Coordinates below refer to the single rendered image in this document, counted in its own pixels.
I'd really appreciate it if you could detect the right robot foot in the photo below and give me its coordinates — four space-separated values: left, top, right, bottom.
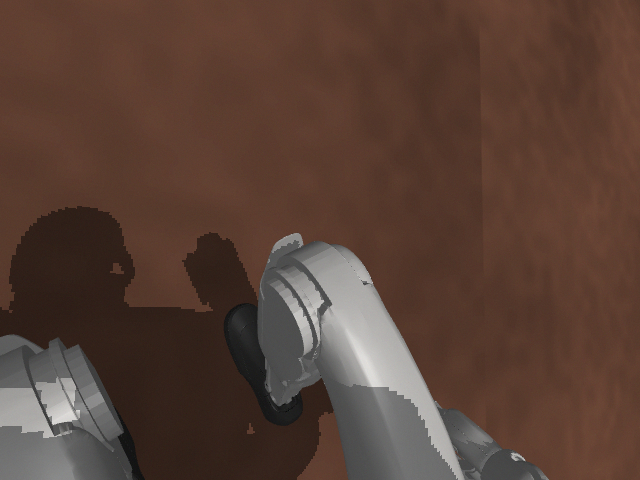
224 303 303 426

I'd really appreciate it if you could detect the right robot hand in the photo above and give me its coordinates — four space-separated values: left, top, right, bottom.
434 400 503 480

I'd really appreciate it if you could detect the right robot arm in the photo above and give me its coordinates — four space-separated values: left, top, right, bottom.
481 449 549 480

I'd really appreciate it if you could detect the left robot foot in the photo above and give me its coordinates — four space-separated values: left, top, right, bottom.
113 405 145 480

